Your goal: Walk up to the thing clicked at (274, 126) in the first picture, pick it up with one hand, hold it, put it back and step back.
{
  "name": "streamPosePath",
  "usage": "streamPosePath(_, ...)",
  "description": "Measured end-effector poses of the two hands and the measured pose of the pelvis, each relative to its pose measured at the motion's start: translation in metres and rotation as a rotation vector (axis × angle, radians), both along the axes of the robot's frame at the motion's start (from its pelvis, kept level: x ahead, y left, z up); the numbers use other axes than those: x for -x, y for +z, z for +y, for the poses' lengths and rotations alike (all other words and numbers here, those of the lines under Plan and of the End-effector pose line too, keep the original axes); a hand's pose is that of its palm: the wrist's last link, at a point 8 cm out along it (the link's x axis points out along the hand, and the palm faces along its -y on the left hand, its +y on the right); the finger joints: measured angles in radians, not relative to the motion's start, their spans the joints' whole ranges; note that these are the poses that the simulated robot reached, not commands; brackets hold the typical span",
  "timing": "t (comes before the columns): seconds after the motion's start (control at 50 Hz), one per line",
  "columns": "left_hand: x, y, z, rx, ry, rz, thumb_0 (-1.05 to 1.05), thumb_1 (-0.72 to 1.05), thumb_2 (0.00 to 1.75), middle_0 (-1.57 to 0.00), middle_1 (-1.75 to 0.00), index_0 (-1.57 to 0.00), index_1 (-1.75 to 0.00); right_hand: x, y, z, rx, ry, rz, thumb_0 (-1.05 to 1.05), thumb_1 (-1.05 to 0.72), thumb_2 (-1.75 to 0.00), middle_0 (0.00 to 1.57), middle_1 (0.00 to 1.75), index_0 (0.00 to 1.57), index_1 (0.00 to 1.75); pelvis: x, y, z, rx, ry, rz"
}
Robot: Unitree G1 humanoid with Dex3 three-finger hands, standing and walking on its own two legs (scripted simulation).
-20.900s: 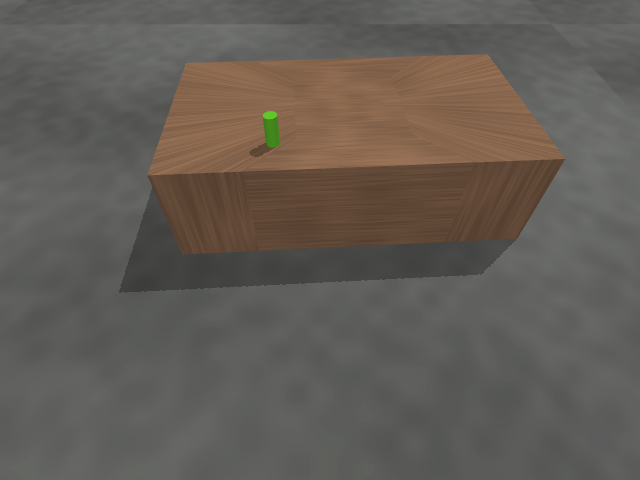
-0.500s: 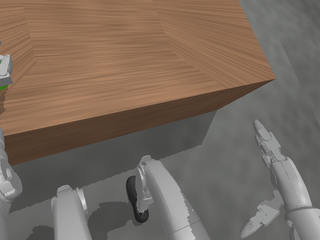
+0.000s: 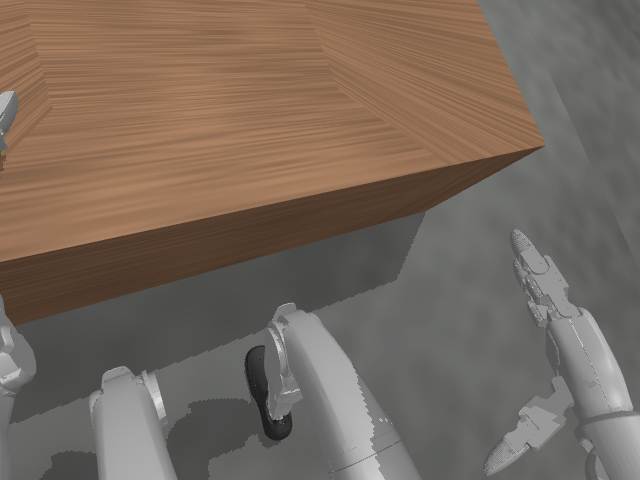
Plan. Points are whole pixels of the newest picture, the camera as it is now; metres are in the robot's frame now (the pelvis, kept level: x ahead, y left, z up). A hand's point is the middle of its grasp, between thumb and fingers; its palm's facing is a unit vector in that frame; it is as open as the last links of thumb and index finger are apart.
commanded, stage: open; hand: left
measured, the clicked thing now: out of the picture +0.57 +0.22 -0.07
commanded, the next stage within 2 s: withdraw in 0.34 s
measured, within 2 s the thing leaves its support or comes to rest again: neither
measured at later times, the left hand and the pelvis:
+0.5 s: hand out of the picture +0.57 +0.20 -0.05, palm faces +0.23 -0.97 -0.02, open 14.9 cm; pelvis +0.00 +0.00 +0.00, yaw +0 degrees
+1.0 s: hand out of the picture +0.56 +0.31 +0.08, palm faces +0.30 -0.94 -0.14, open 17.6 cm; pelvis +0.01 +0.01 +0.07, yaw +0 degrees
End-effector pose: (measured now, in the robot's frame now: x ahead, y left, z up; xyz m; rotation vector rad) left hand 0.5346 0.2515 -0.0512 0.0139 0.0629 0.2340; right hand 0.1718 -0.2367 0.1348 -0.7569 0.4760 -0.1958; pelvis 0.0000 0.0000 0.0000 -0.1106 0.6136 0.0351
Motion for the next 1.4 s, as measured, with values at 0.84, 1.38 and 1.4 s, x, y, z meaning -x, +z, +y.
streamPosePath(0.84,-0.007,0.093,0.058,-0.039,0.041,-0.048,-0.02,-0.60,0.09,-0.12,-0.13,-0.13,-0.13,0.008,0.026,-0.007,-0.045,-0.070,-0.011,0.00,0.51,-0.06,0.07,0.05,0.07,0.05,-0.005,0.033,0.001,-0.002,0.001,-0.058)
streamPosePath(1.38,0.081,0.214,0.143,-0.186,0.253,0.422,-0.01,-0.52,0.08,-0.06,-0.06,-0.06,-0.06,-0.036,0.007,0.037,-0.486,-0.022,0.187,0.00,-0.20,-0.53,0.15,0.20,0.15,0.19,-0.040,0.135,0.008,-0.044,0.007,-0.222)
streamPosePath(1.4,0.087,0.213,0.139,-0.194,0.241,0.437,-0.01,-0.52,0.08,-0.06,-0.06,-0.06,-0.06,-0.038,0.009,0.039,-0.502,-0.018,0.183,0.00,-0.26,-0.56,0.15,0.21,0.15,0.20,-0.042,0.138,0.008,-0.046,0.007,-0.231)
